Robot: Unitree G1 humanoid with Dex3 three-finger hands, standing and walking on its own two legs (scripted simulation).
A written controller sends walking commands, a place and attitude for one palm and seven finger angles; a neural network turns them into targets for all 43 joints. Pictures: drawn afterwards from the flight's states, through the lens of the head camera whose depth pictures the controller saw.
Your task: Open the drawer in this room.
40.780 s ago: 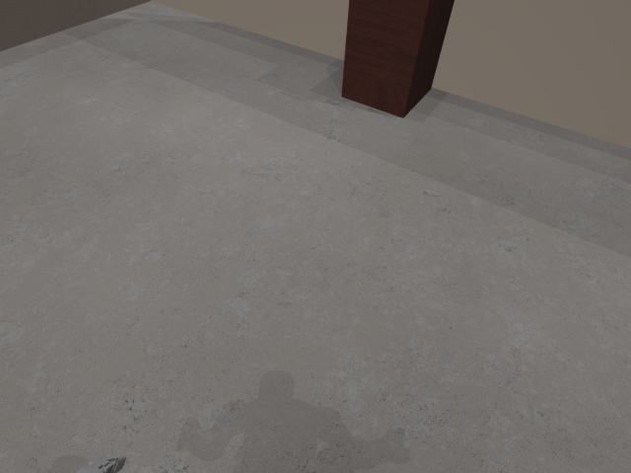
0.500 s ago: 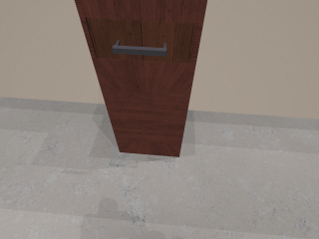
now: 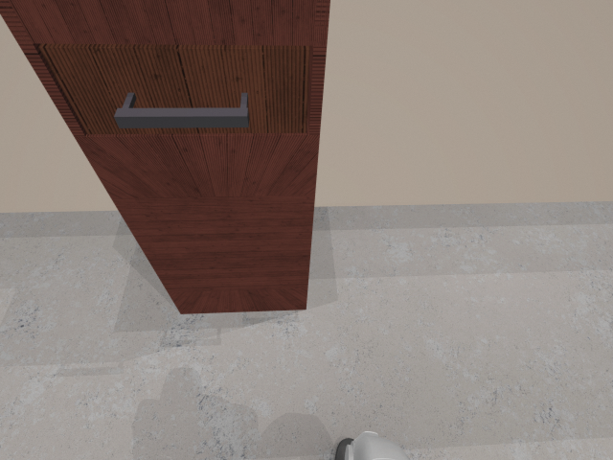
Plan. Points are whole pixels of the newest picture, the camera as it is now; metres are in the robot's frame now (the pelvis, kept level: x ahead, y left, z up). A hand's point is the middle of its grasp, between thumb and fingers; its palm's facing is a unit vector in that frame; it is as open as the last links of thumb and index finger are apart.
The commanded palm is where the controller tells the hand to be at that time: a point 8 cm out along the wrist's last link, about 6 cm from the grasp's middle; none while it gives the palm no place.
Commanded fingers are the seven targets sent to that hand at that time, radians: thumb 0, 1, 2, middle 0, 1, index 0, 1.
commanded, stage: come to a stop and stand still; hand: left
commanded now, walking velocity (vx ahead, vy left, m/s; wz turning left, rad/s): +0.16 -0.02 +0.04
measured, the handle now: (186, 108) +0.59 +0.21 +0.10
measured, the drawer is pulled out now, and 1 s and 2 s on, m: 0.00 0.00 0.00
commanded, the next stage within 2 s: none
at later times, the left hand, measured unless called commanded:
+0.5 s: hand out of the picture +0.12 +0.19 -0.18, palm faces +0.12 -0.97 -0.19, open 7.3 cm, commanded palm none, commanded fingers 0.00 0.90 0.90 -0.20 -0.30 -0.20 -0.30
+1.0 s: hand out of the picture +0.09 +0.17 -0.17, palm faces +0.02 -0.98 -0.21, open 7.4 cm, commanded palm none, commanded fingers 0.00 0.90 0.90 -0.20 -0.30 -0.20 -0.30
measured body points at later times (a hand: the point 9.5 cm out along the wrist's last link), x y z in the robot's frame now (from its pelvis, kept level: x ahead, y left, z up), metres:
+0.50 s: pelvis +0.08 +0.00 +0.00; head +0.12 +0.03 +0.44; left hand +0.11 +0.24 -0.17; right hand +0.19 -0.24 -0.14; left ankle +0.08 +0.11 -0.74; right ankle +0.10 -0.12 -0.73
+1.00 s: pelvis +0.04 -0.02 +0.01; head +0.06 -0.02 +0.45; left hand +0.09 +0.22 -0.15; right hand +0.04 -0.26 -0.15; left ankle +0.08 +0.11 -0.73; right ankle +0.02 -0.15 -0.73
